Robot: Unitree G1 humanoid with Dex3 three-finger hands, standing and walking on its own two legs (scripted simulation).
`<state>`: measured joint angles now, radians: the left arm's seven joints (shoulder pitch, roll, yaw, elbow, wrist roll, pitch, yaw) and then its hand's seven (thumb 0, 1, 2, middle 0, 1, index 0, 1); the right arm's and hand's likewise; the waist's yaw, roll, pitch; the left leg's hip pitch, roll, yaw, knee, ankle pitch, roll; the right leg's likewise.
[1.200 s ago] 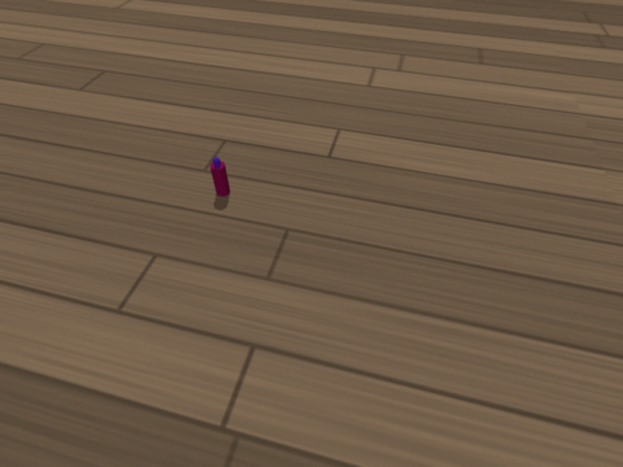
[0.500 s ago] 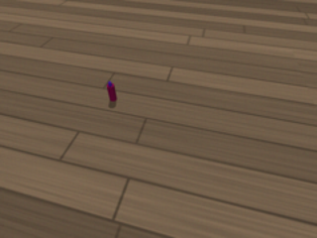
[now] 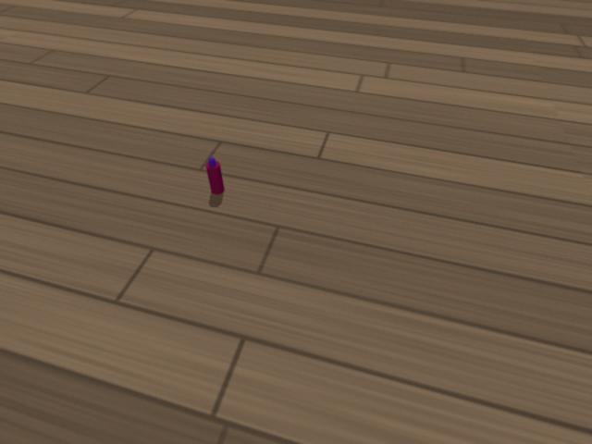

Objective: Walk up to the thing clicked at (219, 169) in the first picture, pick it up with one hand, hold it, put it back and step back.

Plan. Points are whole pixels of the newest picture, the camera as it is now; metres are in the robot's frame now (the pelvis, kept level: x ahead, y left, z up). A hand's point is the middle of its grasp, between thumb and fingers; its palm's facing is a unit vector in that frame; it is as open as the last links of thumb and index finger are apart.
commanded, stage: walk up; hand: left
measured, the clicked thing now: (214, 174) +1.44 +0.44 -0.68
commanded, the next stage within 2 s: none
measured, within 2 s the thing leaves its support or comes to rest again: neither
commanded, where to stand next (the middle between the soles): +1.13 +0.18 m, yaw +9 degrees
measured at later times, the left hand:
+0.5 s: hand (56, 430) +0.19 +0.39 -0.15, palm faces +0.06 -0.94 -0.33, open 7.4 cm
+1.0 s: hand (126, 287) +0.44 +0.36 -0.14, palm faces +0.13 -0.93 -0.35, open 7.4 cm
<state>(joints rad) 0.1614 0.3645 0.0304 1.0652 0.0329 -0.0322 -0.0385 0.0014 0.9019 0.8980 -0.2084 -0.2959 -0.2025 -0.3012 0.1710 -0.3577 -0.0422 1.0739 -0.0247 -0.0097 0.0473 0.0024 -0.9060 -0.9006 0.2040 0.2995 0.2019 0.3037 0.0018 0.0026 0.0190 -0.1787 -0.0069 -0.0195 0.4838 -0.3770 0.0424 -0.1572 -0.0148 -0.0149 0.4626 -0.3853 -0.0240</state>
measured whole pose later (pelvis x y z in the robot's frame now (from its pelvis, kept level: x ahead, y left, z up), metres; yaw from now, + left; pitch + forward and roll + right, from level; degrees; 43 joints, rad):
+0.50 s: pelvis +0.15 +0.10 +0.00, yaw +7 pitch -3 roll +1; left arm 0.24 0.47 0.06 0.96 0.02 -0.03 -0.08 0.00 0.91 0.90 -0.20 -0.30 -0.20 -0.30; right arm 0.32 -0.38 -0.06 0.93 -0.01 -0.08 0.06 0.00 -0.90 -0.90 0.20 0.30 0.20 0.30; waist -0.01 -0.08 0.04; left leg -0.11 -0.02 0.06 0.42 -0.26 0.04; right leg -0.51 -0.11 0.00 0.93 -0.24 0.00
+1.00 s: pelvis +0.40 +0.08 -0.01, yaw +10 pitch -3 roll -1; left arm 0.25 0.38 0.04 0.85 0.02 -0.07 -0.07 0.00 0.90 0.90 -0.21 -0.30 -0.20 -0.30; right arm 0.28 -0.43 -0.07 0.86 -0.02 -0.06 0.07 0.00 -0.91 -0.90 0.20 0.30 0.20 0.30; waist 0.01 0.03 0.08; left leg -0.49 0.09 0.02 0.86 -0.30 0.01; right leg -0.19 -0.01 -0.11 0.49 -0.25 -0.05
